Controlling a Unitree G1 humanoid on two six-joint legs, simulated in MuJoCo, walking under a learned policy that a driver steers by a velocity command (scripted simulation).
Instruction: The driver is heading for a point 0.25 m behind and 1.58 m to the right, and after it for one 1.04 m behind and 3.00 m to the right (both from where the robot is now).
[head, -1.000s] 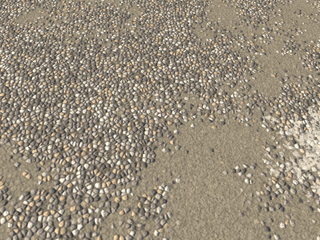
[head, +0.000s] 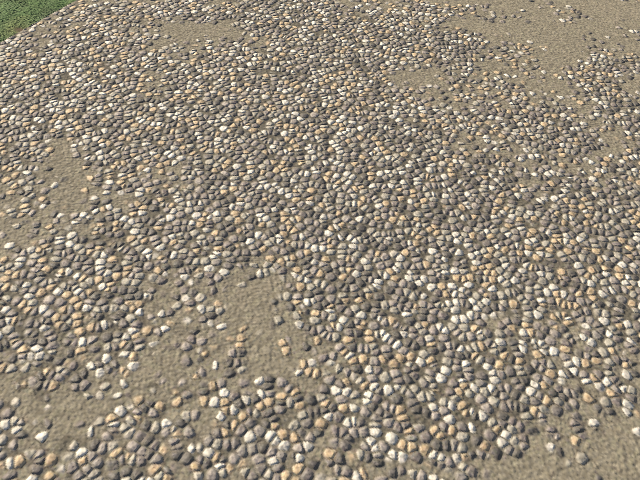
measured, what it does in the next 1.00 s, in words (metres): walks ahead, turning right: right foot, then left foot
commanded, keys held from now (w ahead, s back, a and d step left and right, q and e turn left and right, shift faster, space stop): e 1.00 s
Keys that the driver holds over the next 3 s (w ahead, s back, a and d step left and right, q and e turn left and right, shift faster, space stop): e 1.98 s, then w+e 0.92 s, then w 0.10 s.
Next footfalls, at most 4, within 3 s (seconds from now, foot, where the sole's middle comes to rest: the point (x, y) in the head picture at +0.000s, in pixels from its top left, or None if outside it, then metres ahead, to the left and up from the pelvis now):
0.34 right None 0.24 -0.11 -0.77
0.74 left None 0.29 0.12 -0.77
1.16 right None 0.13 -0.09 -0.77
1.62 left None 0.30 0.05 -0.77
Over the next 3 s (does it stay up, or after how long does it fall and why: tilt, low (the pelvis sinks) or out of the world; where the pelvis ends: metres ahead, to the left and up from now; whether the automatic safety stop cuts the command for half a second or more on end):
stays up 0.18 -0.37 -0.02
